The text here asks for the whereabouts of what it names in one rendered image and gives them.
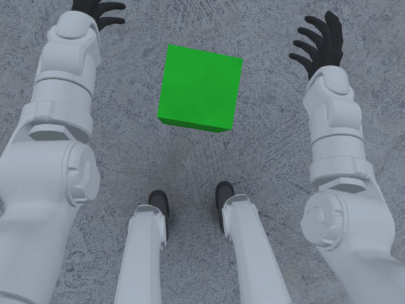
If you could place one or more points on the right robot forearm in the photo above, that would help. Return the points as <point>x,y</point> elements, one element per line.
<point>337,142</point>

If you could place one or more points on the robot left foot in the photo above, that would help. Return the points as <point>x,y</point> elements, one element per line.
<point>159,200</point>

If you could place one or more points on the left robot forearm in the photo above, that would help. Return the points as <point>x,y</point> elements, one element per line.
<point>64,84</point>

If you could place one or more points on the robot left hand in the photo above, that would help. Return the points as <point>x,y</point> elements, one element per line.
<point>95,9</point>

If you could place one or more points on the right robot upper arm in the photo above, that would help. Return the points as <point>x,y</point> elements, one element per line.
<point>354,235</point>

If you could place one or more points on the right robot thigh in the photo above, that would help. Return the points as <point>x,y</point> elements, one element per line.
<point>260,279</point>

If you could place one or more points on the carton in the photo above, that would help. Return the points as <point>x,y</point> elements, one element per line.
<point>199,89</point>

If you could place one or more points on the robot right hand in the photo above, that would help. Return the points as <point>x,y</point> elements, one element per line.
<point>329,47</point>

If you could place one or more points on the left robot upper arm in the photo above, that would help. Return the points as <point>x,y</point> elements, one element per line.
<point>43,184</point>

